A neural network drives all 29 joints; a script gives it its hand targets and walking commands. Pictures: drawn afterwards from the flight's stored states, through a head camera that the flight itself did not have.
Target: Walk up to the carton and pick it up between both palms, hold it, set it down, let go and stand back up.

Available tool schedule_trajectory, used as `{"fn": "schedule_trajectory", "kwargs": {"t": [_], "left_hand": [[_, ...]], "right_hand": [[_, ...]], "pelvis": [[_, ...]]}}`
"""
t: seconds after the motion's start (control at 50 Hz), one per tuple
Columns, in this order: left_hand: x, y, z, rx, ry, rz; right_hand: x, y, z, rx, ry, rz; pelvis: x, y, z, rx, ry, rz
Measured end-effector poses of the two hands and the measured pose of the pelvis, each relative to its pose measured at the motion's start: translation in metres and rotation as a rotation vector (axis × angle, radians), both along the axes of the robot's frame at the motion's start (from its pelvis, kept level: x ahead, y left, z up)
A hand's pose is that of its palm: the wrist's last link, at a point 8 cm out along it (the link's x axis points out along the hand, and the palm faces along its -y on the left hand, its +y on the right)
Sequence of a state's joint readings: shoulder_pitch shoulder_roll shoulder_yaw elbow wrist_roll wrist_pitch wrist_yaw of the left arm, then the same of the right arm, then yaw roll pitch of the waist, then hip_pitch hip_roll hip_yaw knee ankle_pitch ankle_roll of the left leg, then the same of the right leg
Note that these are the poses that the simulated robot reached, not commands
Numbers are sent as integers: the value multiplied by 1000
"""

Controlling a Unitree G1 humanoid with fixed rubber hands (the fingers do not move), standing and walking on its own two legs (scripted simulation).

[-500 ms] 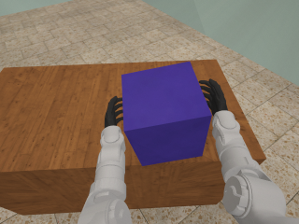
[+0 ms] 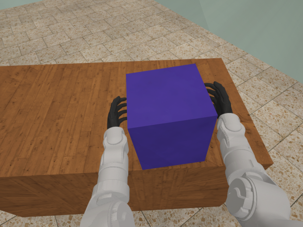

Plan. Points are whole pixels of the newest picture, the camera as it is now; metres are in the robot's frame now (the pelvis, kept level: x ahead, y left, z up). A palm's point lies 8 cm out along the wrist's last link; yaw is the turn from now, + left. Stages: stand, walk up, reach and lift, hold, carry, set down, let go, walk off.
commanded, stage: set down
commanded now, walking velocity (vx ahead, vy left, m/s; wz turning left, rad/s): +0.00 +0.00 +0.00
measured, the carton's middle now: (167, 119) +0.42 -0.01 +0.00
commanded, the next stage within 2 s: none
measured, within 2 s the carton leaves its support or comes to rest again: rests again in 0.22 s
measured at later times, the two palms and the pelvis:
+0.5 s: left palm (115, 122) +0.37 +0.14 +0.05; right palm (222, 120) +0.39 -0.16 +0.05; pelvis -0.02 -0.01 +0.00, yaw +0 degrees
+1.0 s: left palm (107, 157) +0.29 +0.15 +0.01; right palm (234, 144) +0.33 -0.19 +0.02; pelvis -0.04 -0.01 +0.00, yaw +0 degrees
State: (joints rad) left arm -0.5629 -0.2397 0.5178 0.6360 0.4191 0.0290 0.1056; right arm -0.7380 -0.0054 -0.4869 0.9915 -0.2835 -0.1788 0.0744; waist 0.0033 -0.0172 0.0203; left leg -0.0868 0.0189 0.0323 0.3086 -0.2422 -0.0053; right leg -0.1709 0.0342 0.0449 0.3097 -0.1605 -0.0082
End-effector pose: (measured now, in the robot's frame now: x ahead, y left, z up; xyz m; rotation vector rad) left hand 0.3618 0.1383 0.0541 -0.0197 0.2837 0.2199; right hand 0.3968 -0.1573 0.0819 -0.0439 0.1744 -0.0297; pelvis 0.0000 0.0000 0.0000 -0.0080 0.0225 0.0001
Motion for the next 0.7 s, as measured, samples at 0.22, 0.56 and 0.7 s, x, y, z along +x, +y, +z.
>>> {"fn": "schedule_trajectory", "kwargs": {"t": [0.22, 0.56, 0.7], "left_hand": [[-1, 1, 1, 64, -14, -24], [8, 3, -5, 57, -23, -34], [-5, 3, -15, 63, -9, -43]], "right_hand": [[-5, -3, -3, 5, -3, 8], [-11, -7, -28, 21, 88, 24], [-14, -8, -27, 25, 65, 34]], "pelvis": [[-6, -2, 0, 3, 19, 0], [-19, -6, -3, -1, 167, -7], [-21, -7, -4, -1, 163, -8]]}}
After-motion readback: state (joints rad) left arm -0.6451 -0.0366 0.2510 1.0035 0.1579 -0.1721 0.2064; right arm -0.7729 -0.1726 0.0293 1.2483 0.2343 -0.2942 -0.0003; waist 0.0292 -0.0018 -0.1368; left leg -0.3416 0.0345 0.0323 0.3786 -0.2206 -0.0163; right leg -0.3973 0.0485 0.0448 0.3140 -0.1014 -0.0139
